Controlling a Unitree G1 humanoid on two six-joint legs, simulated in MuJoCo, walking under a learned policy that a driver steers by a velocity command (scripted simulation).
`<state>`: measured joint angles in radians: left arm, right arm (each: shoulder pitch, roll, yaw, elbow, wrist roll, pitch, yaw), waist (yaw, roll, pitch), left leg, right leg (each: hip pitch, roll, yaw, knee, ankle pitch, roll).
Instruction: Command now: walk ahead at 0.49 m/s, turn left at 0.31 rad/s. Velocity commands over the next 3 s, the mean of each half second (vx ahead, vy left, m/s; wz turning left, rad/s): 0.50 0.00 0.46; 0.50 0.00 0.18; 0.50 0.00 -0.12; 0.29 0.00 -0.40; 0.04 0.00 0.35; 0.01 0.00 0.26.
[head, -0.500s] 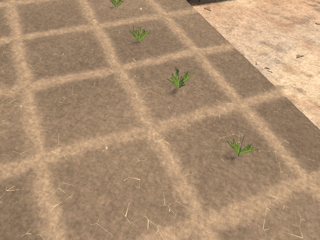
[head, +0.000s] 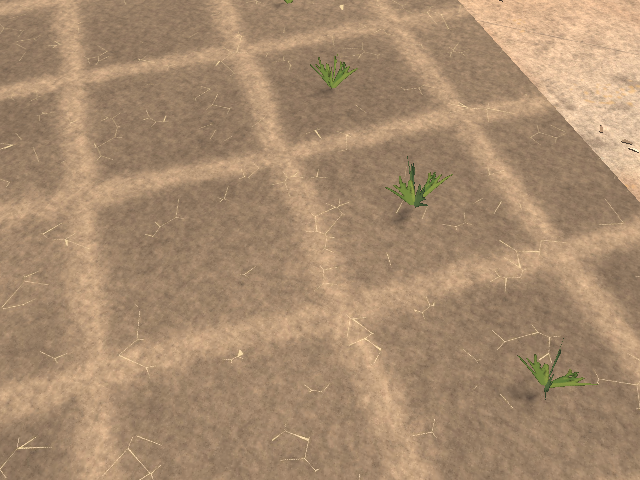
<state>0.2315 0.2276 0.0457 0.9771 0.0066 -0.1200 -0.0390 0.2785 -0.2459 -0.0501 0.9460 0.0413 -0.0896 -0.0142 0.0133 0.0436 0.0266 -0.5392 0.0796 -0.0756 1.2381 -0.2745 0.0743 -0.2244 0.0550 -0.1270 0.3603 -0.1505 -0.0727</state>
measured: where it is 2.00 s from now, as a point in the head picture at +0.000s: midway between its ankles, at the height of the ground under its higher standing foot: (235, 272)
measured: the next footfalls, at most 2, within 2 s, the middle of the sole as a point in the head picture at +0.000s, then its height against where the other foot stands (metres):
left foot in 0.38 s outside the picture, level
right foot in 0.92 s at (313, 371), level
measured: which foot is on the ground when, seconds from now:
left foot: up 0.00-0.36, down 0.38-0.94, up 0.96-1.00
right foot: down 0.00-0.38, up 0.40-0.90, down 0.92-1.00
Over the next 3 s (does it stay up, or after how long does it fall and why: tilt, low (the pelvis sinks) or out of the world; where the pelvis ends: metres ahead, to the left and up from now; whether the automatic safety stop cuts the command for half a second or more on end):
stays up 1.06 0.28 0.00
